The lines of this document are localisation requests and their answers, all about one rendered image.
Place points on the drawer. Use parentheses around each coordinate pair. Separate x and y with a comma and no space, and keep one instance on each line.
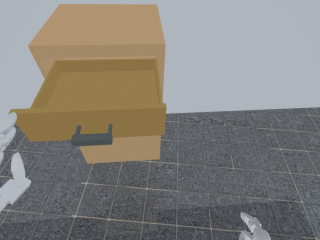
(93,93)

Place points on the handle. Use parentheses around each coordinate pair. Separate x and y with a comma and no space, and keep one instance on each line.
(93,139)

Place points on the robot left hand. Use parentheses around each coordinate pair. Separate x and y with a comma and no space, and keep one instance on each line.
(12,189)

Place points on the robot right hand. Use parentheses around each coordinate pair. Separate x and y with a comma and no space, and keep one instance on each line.
(255,227)

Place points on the cabinet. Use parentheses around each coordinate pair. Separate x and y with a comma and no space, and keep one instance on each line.
(105,31)

